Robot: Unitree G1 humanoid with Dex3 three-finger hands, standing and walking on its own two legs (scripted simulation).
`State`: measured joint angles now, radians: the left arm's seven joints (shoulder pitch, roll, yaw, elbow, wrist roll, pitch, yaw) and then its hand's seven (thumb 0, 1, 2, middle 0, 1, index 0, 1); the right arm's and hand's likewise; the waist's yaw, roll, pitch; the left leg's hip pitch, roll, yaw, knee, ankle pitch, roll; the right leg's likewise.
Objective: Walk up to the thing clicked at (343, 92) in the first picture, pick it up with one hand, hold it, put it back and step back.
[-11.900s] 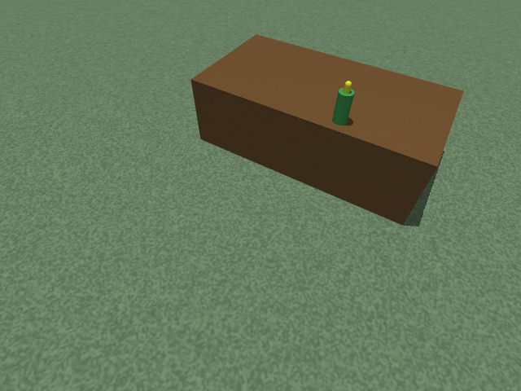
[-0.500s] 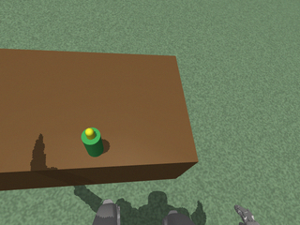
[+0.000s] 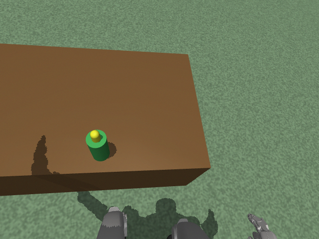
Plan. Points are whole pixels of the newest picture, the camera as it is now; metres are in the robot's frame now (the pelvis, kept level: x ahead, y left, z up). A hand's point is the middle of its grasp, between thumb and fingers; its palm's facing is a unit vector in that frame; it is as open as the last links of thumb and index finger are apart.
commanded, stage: go down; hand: left
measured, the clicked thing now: (98, 144) +0.42 +0.18 -0.22
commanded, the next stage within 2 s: none
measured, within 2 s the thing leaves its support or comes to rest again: neither
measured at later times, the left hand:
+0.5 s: hand out of the picture +0.35 +0.39 +0.04, palm faces +0.16 -0.99 -0.03, open 17.2 cm
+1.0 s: hand out of the picture +0.35 +0.39 +0.04, palm faces +0.15 -0.99 -0.01, open 17.3 cm
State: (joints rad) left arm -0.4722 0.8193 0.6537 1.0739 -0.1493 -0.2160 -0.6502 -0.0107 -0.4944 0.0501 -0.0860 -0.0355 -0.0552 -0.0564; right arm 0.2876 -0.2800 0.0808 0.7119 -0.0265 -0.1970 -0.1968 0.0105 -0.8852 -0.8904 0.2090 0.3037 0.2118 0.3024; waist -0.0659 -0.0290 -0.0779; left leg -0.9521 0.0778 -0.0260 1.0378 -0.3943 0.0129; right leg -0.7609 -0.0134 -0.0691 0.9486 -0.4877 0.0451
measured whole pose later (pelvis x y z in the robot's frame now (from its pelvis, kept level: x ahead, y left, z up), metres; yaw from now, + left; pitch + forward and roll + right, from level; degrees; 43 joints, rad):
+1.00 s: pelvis +0.00 +0.00 -0.01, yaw +0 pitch +19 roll -5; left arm -0.45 0.80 0.70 1.04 -0.22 -0.26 -0.71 -0.01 -0.49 0.05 -0.08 -0.04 -0.05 -0.06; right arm 0.26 -0.28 0.09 0.71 -0.03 -0.19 -0.20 0.01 -0.88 -0.89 0.21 0.30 0.21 0.30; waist -0.06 -0.03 -0.09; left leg -1.00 0.08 -0.04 1.08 -0.41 0.01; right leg -0.81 -0.01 -0.07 0.99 -0.51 0.04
